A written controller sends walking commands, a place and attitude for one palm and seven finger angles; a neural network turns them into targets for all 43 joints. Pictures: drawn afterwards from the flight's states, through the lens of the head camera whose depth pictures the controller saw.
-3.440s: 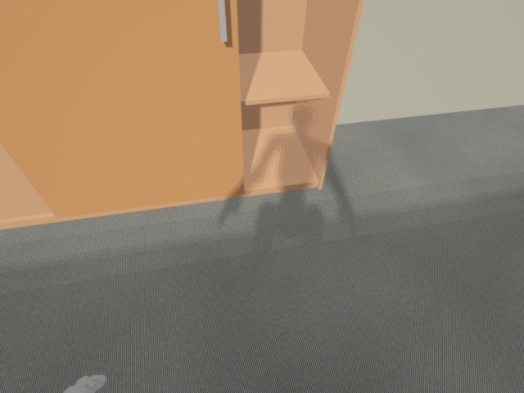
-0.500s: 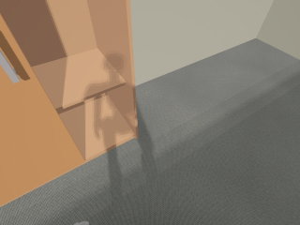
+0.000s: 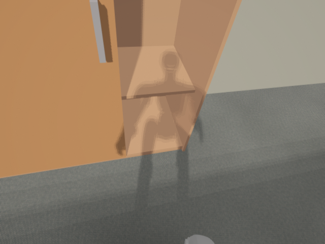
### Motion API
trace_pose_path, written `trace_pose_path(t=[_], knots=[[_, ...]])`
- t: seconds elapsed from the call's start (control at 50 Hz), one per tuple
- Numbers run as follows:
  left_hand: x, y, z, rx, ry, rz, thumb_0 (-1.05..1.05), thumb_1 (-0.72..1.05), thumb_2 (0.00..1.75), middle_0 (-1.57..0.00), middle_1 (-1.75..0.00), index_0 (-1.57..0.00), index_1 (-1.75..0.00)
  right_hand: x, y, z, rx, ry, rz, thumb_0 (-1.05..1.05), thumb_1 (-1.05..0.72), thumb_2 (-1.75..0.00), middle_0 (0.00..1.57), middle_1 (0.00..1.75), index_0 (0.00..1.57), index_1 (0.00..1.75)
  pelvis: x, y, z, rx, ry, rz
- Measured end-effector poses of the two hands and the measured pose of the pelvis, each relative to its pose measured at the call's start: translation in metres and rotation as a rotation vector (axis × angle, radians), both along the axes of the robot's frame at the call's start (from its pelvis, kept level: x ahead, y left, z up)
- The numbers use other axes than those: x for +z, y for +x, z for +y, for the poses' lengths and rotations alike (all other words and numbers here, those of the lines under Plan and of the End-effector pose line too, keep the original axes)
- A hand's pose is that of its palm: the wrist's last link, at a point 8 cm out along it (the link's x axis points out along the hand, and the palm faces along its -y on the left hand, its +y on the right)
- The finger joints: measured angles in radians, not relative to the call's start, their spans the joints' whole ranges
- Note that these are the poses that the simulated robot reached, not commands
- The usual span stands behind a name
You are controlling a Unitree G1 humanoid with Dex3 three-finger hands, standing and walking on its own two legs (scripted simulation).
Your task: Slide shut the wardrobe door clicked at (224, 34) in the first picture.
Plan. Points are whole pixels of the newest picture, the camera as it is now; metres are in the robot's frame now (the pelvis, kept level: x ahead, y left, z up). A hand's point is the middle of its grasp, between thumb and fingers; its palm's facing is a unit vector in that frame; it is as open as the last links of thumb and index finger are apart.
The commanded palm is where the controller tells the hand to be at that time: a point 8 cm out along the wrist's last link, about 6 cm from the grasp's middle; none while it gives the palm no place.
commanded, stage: turn to face it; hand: left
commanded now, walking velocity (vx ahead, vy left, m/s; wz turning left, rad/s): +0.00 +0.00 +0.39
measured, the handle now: (98, 30) +0.66 +0.24 +0.16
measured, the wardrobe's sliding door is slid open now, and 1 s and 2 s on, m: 0.40 0.40 0.40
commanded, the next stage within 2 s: take the last steps up to it in 0.40 s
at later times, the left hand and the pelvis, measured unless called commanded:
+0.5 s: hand out of the picture +0.04 +0.16 -0.14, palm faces +0.21 -0.94 -0.27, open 7.4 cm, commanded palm none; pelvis +0.00 -0.04 +0.01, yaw +11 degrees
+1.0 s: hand out of the picture -0.05 +0.18 -0.17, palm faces +0.29 -0.94 -0.16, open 7.4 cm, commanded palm none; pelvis +0.04 +0.02 +0.01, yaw +14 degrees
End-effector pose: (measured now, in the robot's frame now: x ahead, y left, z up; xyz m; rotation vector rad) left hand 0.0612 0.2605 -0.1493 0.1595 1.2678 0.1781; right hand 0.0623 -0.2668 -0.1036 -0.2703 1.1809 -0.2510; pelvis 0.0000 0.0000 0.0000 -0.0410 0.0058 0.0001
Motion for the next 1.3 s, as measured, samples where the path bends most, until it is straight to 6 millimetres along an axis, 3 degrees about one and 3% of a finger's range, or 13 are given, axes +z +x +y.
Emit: trace_pose_path(t=[0.2, 0.32, 0.44, 0.58, 0.68, 0.84, 0.9, 0.96, 1.04, 1.18, 1.24, 1.3], knots=[[0.021, -0.024, 0.005, 0.084, 0.027, 0.011, 0.01, 0.91, 0.9, -0.2, -0.3, -0.2, -0.3, -0.005, 0.012, 0.024, 0.076, 0.071, 0.042, 0.0, -0.9, -0.9, 0.2, 0.3, 0.21, 0.3, 0.012, 0.005, 0.001, 0.082, 0.014, -0.007], [0.028, -0.021, -0.017, 0.099, 0.041, -0.02, 0.01, 0.91, 0.9, -0.2, -0.3, -0.2, -0.3, -0.022, 0.01, 0.021, 0.094, 0.128, 0.068, 0.0, -0.9, -0.9, 0.2, 0.3, 0.21, 0.3, 0.009, 0.002, -0.014, 0.118, 0.034, -0.015], [0.032, -0.028, -0.049, 0.119, 0.07, -0.074, 0.0, 0.91, 0.9, -0.2, -0.3, -0.2, -0.3, -0.044, 0.011, 0.002, 0.107, 0.178, 0.09, 0.01, -0.9, -0.9, 0.2, 0.3, 0.21, 0.3, 0.001, -0.001, -0.038, 0.155, 0.051, -0.02], [0.039, -0.059, -0.072, 0.191, 0.046, -0.061, 0.0, 0.9, 0.9, -0.2, -0.3, -0.2, -0.3, -0.036, 0.016, -0.016, 0.16, 0.162, 0.125, 0.01, -0.9, -0.9, 0.2, 0.3, 0.2, 0.3, 0.01, -0.006, -0.049, 0.219, 0.058, -0.02], [0.035, -0.092, -0.074, 0.248, 0.024, -0.023, 0.0, 0.92, 0.9, -0.2, -0.3, -0.21, -0.3, -0.028, 0.021, -0.015, 0.21, 0.134, 0.149, 0.01, -0.9, -0.9, 0.2, 0.3, 0.2, 0.3, 0.014, -0.003, -0.045, 0.25, 0.053, -0.011], [0.012, -0.162, -0.063, 0.343, -0.065, 0.171, 0.0, 0.91, 0.9, -0.2, -0.3, -0.2, -0.3, -0.019, 0.056, 0.028, 0.29, 0.094, 0.084, 0.01, -0.91, -0.9, 0.2, 0.3, 0.2, 0.3, 0.006, 0.009, -0.011, 0.259, 0.02, 0.001], [0.005, -0.172, -0.053, 0.337, -0.093, 0.254, 0.01, 0.91, 0.9, -0.2, -0.3, -0.2, -0.3, -0.018, 0.058, 0.048, 0.272, 0.097, 0.054, 0.01, -0.9, -0.9, 0.2, 0.3, 0.2, 0.3, 0.004, 0.018, 0.002, 0.244, 0.03, -0.009], [0.009, -0.154, -0.04, 0.312, -0.1, 0.264, 0.01, 0.91, 0.9, -0.2, -0.3, -0.2, -0.3, -0.015, 0.047, 0.06, 0.239, 0.106, 0.078, 0.0, -0.91, -0.9, 0.2, 0.3, 0.2, 0.3, 0.01, 0.032, 0.011, 0.243, 0.027, -0.012], [0.012, -0.103, -0.021, 0.289, -0.085, 0.186, 0.01, 0.91, 0.9, -0.2, -0.3, -0.2, -0.3, -0.016, 0.026, 0.07, 0.201, 0.12, 0.181, 0.0, -0.91, -0.9, 0.2, 0.3, 0.2, 0.3, 0.014, 0.053, 0.018, 0.248, 0.031, -0.013], [0.013, 0.022, -0.003, 0.204, -0.045, 0.048, 0.01, 0.91, 0.9, -0.2, -0.3, -0.2, -0.3, -0.026, 0.001, 0.072, 0.102, 0.154, 0.36, 0.0, -0.9, -0.9, 0.2, 0.3, 0.21, 0.3, 0.007, 0.101, 0.019, 0.23, 0.049, -0.014], [0.011, 0.083, -0.005, 0.154, -0.026, -0.009, 0.01, 0.91, 0.9, -0.2, -0.3, -0.2, -0.3, -0.035, 0.003, 0.066, 0.057, 0.169, 0.421, 0.0, -0.9, -0.9, 0.2, 0.3, 0.21, 0.3, -0.001, 0.129, 0.014, 0.222, 0.056, -0.014], [0.005, 0.137, -0.009, 0.13, 0.003, -0.086, 0.0, 0.91, 0.9, -0.2, -0.3, -0.2, -0.3, -0.049, 0.018, 0.056, 0.033, 0.184, 0.476, 0.01, -0.9, -0.9, 0.2, 0.3, 0.21, 0.3, -0.016, 0.161, 0.005, 0.219, 0.061, -0.018]])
